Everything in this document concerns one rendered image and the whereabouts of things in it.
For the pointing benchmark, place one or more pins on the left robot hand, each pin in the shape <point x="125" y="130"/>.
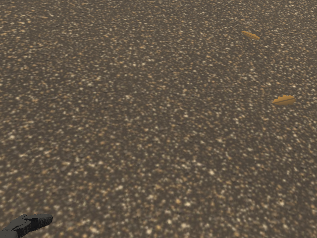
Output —
<point x="24" y="224"/>

